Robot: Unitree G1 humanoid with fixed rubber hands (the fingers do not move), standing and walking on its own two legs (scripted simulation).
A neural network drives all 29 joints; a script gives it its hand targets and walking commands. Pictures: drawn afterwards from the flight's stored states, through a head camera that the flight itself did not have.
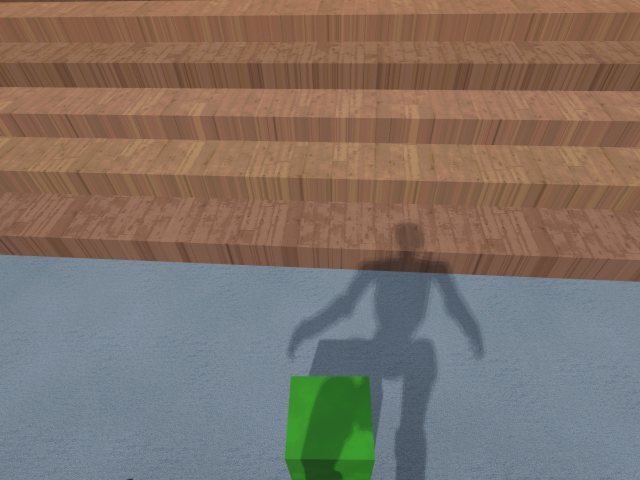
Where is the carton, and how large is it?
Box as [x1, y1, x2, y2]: [285, 376, 374, 479]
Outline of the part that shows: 291,376 285,460 292,479 369,479 374,461 368,376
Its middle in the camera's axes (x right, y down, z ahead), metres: +0.02 +0.53 +1.06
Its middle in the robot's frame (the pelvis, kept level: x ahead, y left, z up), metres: +0.41 +0.04 -0.66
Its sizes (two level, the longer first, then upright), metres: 0.210 0.200 0.250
